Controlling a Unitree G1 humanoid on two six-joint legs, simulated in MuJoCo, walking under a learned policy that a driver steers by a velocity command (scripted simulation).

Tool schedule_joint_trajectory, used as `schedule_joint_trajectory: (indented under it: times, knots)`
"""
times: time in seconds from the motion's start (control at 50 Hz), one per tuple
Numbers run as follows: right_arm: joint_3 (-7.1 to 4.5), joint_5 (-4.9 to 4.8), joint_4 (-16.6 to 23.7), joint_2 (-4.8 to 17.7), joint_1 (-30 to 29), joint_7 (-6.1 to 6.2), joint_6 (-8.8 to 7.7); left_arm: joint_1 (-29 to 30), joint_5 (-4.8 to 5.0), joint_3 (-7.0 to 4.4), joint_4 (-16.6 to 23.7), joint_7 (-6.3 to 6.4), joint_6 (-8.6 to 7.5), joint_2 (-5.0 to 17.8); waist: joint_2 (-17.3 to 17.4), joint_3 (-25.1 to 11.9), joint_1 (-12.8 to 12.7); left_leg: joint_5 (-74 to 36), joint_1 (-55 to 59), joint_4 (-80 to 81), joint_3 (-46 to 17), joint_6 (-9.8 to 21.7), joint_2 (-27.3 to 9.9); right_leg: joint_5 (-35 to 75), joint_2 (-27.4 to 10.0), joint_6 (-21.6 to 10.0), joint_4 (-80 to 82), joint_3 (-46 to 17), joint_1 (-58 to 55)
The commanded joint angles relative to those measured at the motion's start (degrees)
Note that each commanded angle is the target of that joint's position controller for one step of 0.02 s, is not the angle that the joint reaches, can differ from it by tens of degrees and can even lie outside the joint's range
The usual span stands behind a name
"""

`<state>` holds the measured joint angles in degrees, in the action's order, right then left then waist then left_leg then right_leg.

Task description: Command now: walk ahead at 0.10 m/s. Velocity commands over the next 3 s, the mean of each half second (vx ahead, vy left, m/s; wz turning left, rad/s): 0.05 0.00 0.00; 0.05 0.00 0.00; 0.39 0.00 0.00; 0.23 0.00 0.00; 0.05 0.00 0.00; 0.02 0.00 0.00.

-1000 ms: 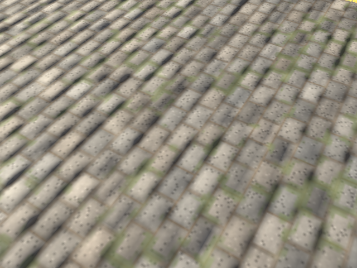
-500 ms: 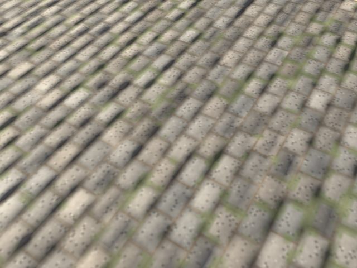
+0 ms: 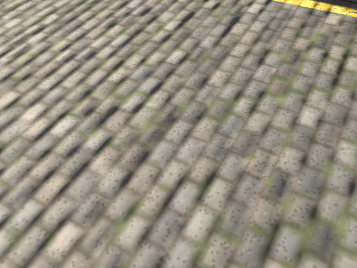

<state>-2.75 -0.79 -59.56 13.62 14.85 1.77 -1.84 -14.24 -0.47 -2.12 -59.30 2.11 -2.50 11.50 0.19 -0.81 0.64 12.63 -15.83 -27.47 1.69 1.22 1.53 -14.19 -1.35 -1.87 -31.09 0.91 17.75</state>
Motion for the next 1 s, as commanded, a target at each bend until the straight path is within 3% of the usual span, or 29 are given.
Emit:
schedule_joint_trajectory:
  times: [0.02, 0.04, 0.06, 0.1, 0.12, 0.18, 0.24, 0.26, 0.28, 0.3, 0.32, 0.34, 0.42, 0.54, 0.84, 0.86, 0.88, 0.92, 0.94, 0.96, 1.0]
  knots:
    - [0.85, 0.54, 4.15, -0.55, -2.25, 0.82, -0.11, -8.78, -1.49, -1.42, -0.51, -0.01, 0.40, 10.21, -17.57, 4.15, -2.06, 16.02, -13.04, -10.47, 0.17, 0.63, 0.18, -14.94, -16.60, -9.50, 21.83, -23.20, -2.62]
    - [0.09, 0.48, 4.24, 3.31, -3.31, 1.17, 0.02, -5.66, -1.72, -0.96, 0.78, 0.00, -0.54, 8.09, -14.15, 6.98, -2.03, 15.69, -13.10, -16.76, -2.96, -0.01, -2.21, -15.00, -16.91, -11.41, 23.17, -25.45, -1.01]
    - [-0.38, 0.41, 3.47, 4.68, -2.34, 1.11, 0.17, -3.74, -1.51, -0.64, 1.22, -0.04, -1.33, 6.83, -11.12, 6.62, -0.99, 14.53, -14.08, -20.16, -4.34, -0.31, -3.13, -10.09, -15.58, -10.71, 22.20, -22.92, -1.98]
    - [-0.69, 0.84, 1.17, 4.17, 0.42, 1.14, 0.37, -1.18, -0.41, -0.43, 2.19, -0.31, -2.12, 6.12, -6.36, 3.45, 0.65, 11.91, -13.52, -21.36, -5.54, -1.13, -5.16, 3.61, -13.80, -8.89, 19.35, -18.07, -5.73]
    - [-0.60, 0.82, 0.45, 3.14, 0.68, 1.05, 0.34, -0.93, -0.35, -0.05, 2.04, -0.32, -2.24, 5.00, -4.91, 2.00, 1.13, 10.11, -11.15, -19.92, -5.33, -1.66, -5.50, 12.11, -12.32, -8.19, 17.79, -14.60, -6.01]
    - [0.25, 0.18, -0.15, 0.62, -1.04, 1.05, 0.29, -2.13, -0.38, 0.11, 1.03, -0.30, -1.67, 4.76, -5.96, -0.94, 0.38, 6.93, -4.10, -10.58, -2.44, -2.94, -3.95, 26.95, -8.23, -7.35, 13.41, -7.48, -7.50]
    - [0.66, 0.19, -1.11, 0.73, -0.62, 1.08, 0.87, -3.01, 1.31, -0.40, 0.32, -0.33, -0.72, 6.12, -4.56, -1.10, 0.84, -5.29, 2.99, 3.39, -1.34, -2.46, -3.20, 24.65, -6.34, -6.09, 10.60, -6.54, -7.76]
    - [0.61, 0.80, -1.39, 1.94, 0.12, 1.12, 1.23, -4.28, 1.46, -0.65, -0.05, -0.53, -0.75, 6.37, -3.27, -1.54, 0.50, -10.10, 6.25, 3.65, -3.03, -1.97, -4.72, 19.64, -5.82, -4.92, 11.00, -7.10, -6.71]
    - [0.65, 1.11, -1.57, 2.80, 1.28, 1.23, 1.65, -4.31, 0.99, -0.71, 0.01, -0.81, -0.87, 5.93, -1.65, -1.46, 0.18, -14.54, 8.66, 2.97, -4.15, -1.25, -6.50, 13.28, -4.59, -4.16, 10.98, -6.60, -4.88]
    - [0.02, 0.25, -1.86, 5.61, -0.29, 1.17, 1.81, -6.84, 0.66, -0.83, -0.36, -1.03, -0.70, 4.34, 3.27, 0.42, -2.58, -14.17, 8.03, 0.00, -3.43, -0.05, -5.69, 11.48, -1.05, -2.91, 12.03, -4.16, -3.34]
    - [0.12, -0.06, -2.06, 4.03, -0.41, 0.91, 1.76, -5.75, 0.48, -0.69, -0.60, -0.84, -0.39, 3.53, 3.12, 0.99, -1.08, -10.83, 5.40, 0.40, -3.27, 0.03, -4.83, 11.10, 0.11, -2.09, 10.69, -2.23, -5.40]
    - [0.45, 0.28, -2.49, 2.47, -0.32, 0.81, 1.56, -4.52, 0.79, -0.76, -0.41, -0.69, -0.09, 3.41, 2.27, 1.54, -0.79, -10.89, 4.53, 1.14, -3.53, -0.28, -4.72, 11.87, 0.30, -1.80, 9.57, -1.55, -5.97]
    - [0.31, 0.46, -2.97, 2.59, -1.10, 0.82, 0.82, -4.23, 0.46, -0.76, -0.48, -0.41, 0.93, 3.21, 1.70, 0.53, -1.11, -14.16, 4.78, 1.15, -3.35, -0.37, -4.39, 15.53, 0.29, -1.66, 7.50, -0.80, -8.01]
    - [0.31, 0.43, -3.67, 2.23, -1.14, 0.97, 1.00, -3.37, 0.55, -0.77, -0.85, -0.30, 1.46, 3.14, 0.83, 1.68, -0.87, -13.36, 4.77, 1.34, -3.17, -0.25, -4.00, 13.42, 0.29, -1.23, 7.07, -0.53, -7.90]
    - [0.25, 0.58, -4.62, 1.14, -0.39, 1.11, 1.43, -3.90, 0.50, -0.33, -2.57, 0.06, 1.60, 2.35, 0.02, 4.16, -0.55, -7.49, 4.23, 2.70, -2.84, -0.43, -3.19, 5.92, -0.03, -0.62, 8.43, -0.74, -5.75]
    - [0.36, 0.59, -5.28, 0.51, 0.79, 1.12, 1.50, -5.15, 0.52, -0.31, -3.30, 0.11, 1.67, 2.11, -0.41, 2.84, -0.58, -1.52, 4.63, 2.30, -1.79, -0.29, -2.24, -0.73, 0.36, -0.95, 9.02, -0.49, -6.26]
    - [0.15, 0.18, -5.48, 0.73, 1.19, 1.17, 1.56, -5.68, 1.00, -0.80, -3.47, 0.26, 1.84, 3.39, -1.49, 3.60, -0.86, 8.18, 2.90, -0.04, 0.07, 0.26, -0.45, -11.88, 0.37, -2.16, 9.59, -1.24, -5.65]
    - [-0.01, -0.14, -3.88, 0.83, -1.02, 1.16, 0.90, -7.49, 1.84, -1.75, -3.08, 0.47, 1.52, 6.35, -5.37, 7.98, -2.28, 19.66, -5.39, -6.62, 1.81, 1.32, 0.62, -31.85, -5.59, -6.35, 15.08, -10.04, -3.56]
    - [0.26, -0.30, -2.56, -0.46, -2.96, 0.86, 0.01, -9.57, 2.07, -2.34, -3.25, 0.39, 0.90, 8.15, -8.94, 9.44, -3.21, 17.08, -9.56, -13.00, 3.08, 1.47, 0.46, -37.27, -11.65, -9.50, 19.76, -18.46, -4.62]
    - [0.40, -0.48, -1.47, -0.99, -4.67, 0.41, -0.89, -9.80, 2.04, -2.96, -3.09, 0.34, 0.19, 9.67, -10.45, 11.47, -3.64, 14.06, -11.89, -19.29, 1.31, 2.16, -1.84, -37.47, -17.03, -12.61, 23.16, -26.01, -3.20]
    - [-0.12, -1.09, 0.05, 0.20, -6.27, -0.42, -2.21, -8.42, 1.05, -2.80, -2.08, 0.03, -1.44, 8.67, -8.58, 12.46, -3.03, 17.71, -19.49, -28.04, -2.80, 3.55, -5.67, -30.02, -20.54, -14.14, 24.31, -29.90, -6.00]
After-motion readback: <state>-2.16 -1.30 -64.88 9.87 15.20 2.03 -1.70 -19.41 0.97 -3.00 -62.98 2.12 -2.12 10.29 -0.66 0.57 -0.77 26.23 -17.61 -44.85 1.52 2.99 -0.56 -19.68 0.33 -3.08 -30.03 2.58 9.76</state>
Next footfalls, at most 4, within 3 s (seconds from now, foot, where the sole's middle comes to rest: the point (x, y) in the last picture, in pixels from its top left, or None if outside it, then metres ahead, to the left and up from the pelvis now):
0.26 left None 0.08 0.13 -0.77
1.16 left None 0.14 0.15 -0.77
1.66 right None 0.52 -0.06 -0.77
2.04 left None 0.52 0.17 -0.77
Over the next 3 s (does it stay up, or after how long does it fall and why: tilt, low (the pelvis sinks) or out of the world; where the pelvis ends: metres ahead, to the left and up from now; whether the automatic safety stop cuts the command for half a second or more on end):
stays up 0.50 0.05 0.00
